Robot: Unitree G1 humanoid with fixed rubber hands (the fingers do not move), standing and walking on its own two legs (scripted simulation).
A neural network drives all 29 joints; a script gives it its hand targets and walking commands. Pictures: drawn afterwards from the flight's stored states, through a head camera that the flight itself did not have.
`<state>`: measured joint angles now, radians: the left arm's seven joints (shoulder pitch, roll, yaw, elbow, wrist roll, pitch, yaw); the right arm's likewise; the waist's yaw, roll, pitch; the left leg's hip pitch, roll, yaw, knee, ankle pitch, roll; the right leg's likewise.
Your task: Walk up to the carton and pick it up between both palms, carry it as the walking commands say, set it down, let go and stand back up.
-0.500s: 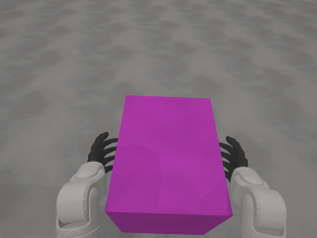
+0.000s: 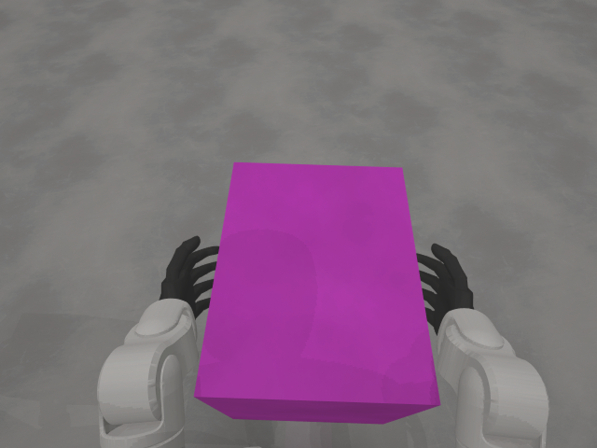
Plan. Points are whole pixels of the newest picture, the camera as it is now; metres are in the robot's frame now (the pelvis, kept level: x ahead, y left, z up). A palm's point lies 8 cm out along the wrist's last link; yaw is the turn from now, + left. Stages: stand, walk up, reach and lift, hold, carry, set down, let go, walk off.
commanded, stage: carry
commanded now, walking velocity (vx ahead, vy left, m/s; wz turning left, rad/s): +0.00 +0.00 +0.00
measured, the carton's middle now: (312, 300) +0.30 +0.01 +0.02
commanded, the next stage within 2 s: none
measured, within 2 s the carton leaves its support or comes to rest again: neither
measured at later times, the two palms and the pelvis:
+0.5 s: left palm (223, 332) +0.22 +0.10 +0.11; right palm (522, 352) +0.21 -0.20 +0.10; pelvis -0.03 -0.05 +0.00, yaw +0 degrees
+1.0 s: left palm (252, 301) +0.28 +0.08 +0.06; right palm (499, 310) +0.28 -0.22 +0.05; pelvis +0.01 -0.07 +0.00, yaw +0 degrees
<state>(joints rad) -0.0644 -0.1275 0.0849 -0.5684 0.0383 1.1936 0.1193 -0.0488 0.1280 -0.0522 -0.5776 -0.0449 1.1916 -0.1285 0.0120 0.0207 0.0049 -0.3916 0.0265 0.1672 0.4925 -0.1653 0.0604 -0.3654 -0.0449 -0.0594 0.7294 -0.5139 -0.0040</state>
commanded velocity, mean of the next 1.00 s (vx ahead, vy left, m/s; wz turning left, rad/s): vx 0.00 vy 0.00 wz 0.00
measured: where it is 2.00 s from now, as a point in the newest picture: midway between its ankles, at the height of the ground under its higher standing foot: outside the picture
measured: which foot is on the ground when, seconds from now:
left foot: down 0.00-1.00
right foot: down 0.00-1.00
